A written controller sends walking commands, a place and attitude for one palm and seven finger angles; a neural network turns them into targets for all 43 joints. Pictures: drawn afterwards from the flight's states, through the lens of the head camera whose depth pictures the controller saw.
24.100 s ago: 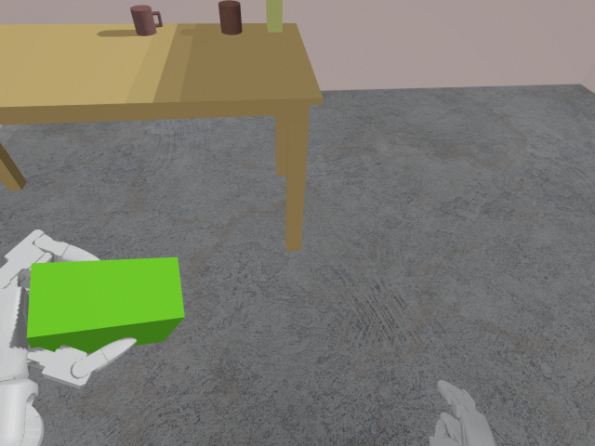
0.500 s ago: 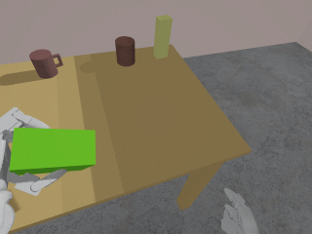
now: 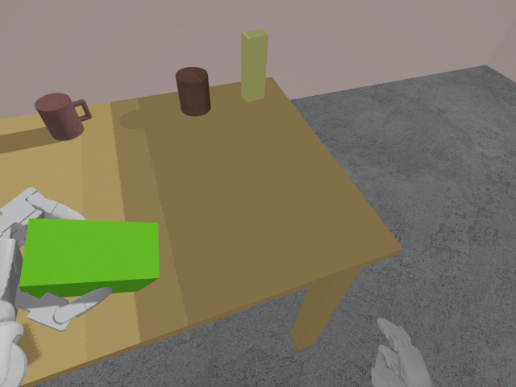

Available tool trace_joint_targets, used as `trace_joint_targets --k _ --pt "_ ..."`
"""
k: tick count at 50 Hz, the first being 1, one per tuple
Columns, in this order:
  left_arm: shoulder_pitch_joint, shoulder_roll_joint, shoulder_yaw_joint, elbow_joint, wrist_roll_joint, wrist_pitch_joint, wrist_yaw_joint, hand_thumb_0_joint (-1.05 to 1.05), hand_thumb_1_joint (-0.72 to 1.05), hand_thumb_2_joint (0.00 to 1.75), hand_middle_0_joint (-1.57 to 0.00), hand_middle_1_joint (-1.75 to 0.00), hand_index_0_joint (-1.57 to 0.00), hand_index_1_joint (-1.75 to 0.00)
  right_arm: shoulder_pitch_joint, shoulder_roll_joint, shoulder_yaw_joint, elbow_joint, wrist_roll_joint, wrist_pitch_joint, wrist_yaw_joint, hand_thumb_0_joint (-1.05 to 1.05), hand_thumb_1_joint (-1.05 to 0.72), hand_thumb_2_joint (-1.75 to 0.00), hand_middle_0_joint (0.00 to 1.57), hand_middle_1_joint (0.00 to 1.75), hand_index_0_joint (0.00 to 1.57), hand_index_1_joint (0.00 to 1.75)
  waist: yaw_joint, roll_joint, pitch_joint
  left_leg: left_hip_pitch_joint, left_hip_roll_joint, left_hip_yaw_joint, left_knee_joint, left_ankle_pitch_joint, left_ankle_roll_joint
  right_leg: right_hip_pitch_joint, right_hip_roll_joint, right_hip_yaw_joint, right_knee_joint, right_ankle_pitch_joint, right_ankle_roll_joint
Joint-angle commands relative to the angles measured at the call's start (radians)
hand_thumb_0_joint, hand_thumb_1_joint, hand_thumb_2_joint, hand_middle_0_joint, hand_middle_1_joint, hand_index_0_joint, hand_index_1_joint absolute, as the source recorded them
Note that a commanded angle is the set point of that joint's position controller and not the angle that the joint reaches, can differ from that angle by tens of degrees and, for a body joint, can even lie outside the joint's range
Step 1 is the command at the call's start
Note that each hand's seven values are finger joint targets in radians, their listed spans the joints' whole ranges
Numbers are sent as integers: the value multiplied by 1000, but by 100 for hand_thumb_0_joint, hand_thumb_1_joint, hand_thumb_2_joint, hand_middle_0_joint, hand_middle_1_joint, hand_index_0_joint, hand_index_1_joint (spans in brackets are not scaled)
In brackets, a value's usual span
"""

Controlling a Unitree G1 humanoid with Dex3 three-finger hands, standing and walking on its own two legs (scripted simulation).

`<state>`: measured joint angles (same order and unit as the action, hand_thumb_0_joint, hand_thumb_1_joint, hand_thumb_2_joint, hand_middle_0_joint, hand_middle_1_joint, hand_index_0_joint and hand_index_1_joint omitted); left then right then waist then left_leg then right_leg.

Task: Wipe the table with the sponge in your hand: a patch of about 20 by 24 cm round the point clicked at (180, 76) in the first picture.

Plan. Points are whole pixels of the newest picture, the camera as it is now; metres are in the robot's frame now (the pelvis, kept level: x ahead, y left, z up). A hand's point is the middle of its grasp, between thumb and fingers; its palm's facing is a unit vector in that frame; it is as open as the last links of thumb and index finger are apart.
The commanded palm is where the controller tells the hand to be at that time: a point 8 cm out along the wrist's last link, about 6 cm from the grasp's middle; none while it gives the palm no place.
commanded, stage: shuffle to correct the standing spot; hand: left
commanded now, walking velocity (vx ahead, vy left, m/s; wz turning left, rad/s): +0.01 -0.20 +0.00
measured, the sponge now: (112, 260) +0.23 +0.20 +0.13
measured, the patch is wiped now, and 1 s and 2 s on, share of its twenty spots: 0.00 0.00 0.00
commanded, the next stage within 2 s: none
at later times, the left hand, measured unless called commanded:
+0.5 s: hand (117, 253) +0.23 +0.19 +0.15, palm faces +0.31 -0.87 -0.39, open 10.6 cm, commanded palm +0.17 +0.23 +0.17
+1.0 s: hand (121, 262) +0.22 +0.18 +0.16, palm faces +0.32 -0.86 -0.39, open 10.6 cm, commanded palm +0.16 +0.22 +0.17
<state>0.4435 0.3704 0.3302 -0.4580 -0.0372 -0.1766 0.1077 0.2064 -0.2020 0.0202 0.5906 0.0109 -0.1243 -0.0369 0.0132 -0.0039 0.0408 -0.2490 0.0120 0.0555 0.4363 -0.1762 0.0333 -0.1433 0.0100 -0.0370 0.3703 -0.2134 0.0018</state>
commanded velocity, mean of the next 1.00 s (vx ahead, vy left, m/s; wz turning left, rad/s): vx -0.02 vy -0.20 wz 0.00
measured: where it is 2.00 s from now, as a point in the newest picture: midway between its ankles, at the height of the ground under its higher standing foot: outside the picture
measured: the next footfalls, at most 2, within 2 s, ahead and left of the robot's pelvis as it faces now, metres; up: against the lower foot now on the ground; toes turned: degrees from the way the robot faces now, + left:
none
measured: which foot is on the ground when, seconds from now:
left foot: down 0.00-1.00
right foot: down 0.00-1.00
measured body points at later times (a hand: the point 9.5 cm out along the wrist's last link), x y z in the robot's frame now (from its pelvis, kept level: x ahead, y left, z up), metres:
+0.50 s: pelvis +0.01 -0.05 -0.01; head +0.03 -0.04 +0.44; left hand +0.21 +0.23 +0.18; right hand +0.18 -0.28 -0.08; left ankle +0.04 +0.09 -0.74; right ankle -0.01 -0.12 -0.74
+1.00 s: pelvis +0.00 -0.06 -0.01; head +0.02 -0.05 +0.44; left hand +0.20 +0.22 +0.18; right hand +0.17 -0.29 -0.09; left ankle +0.04 +0.09 -0.74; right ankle -0.01 -0.12 -0.74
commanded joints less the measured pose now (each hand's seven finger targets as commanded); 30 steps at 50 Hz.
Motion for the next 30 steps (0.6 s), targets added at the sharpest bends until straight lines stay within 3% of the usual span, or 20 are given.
trace_joint_targets --k 1,2,5,6,12,15,16,19,20,21,30 --pt "-105 152 107 -224 -23 -65 11 0 10 130 -120 -160 -120 -160 -96 -116 -49 -165 3 -48 -13 0 -90 -90 20 30 20 30 -8 80 -127 84 109 -140 -132 7 -17 -26 -35 46 -41 74 -12" --pt "-114 174 126 -238 -23 -64 12 0 10 130 -120 -160 -120 -160 -97 -115 -56 -174 6 -49 -13 0 -90 -90 20 30 20 30 -5 89 -138 91 121 -145 -126 12 -14 -18 -40 50 -37 79 -12" --pt "-95 181 134 -239 -26 -55 11 0 10 130 -120 -160 -120 -160 -104 -110 -56 -176 10 -44 -8 0 -90 -90 20 30 20 30 -7 94 -149 110 126 -130 -107 61 -16 -24 -36 44 -34 99 -11" --pt "-94 151 107 -232 -31 -54 5 0 10 130 -120 -160 -120 -160 -96 -112 -53 -178 5 -39 -5 0 -90 -90 20 30 20 30 -8 101 -138 91 129 -130 -112 43 -12 -25 -31 39 -38 92 -9" --pt "-88 180 133 -265 -40 -42 3 0 10 130 -120 -160 -120 -160 -96 -112 -65 -192 7 -29 0 0 -90 -90 20 30 20 30 -8 101 -155 96 142 -122 -63 73 -9 -30 -42 58 -36 122 -14" --pt "-58 200 155 -258 -47 -31 5 0 10 130 -120 -160 -120 -160 -105 -109 -65 -190 12 -23 -2 0 -90 -90 20 30 20 30 -9 75 -159 101 136 -103 -28 70 -9 -46 -49 73 -45 138 -20" --pt "-66 166 127 -256 -51 -31 1 0 10 130 -120 -160 -120 -160 -90 -113 -63 -186 6 -17 0 0 -90 -90 20 30 20 30 -13 73 -158 85 130 -100 -20 69 -8 -40 -45 69 -44 140 -21" --pt "-69 197 153 -276 -57 -27 -3 0 10 130 -120 -160 -120 -160 -89 -115 -75 -195 8 -13 -3 0 -90 -90 20 30 20 30 -11 53 -180 95 128 -90 30 116 -11 -38 -64 90 -29 192 -31" --pt "-58 204 157 -283 -59 -23 1 0 10 130 -120 -160 -120 -160 -102 -112 -70 -190 15 -13 -4 0 -90 -90 20 30 20 30 -14 72 -176 103 126 -92 26 120 -11 -52 -64 87 -28 185 -35" --pt "-57 181 136 -282 -62 -23 -2 0 10 130 -120 -160 -120 -160 -93 -114 -67 -190 8 -9 -4 0 -90 -90 20 30 20 30 -15 65 -172 88 125 -91 30 112 -8 -50 -60 78 -27 175 -31" --pt "-11 217 173 -291 -73 -11 0 0 10 130 -120 -160 -120 -160 -98 -113 -79 -185 18 3 -12 0 -90 -90 20 30 20 30 -19 35 -168 94 111 -70 121 132 -11 -87 -101 122 -7 257 -51"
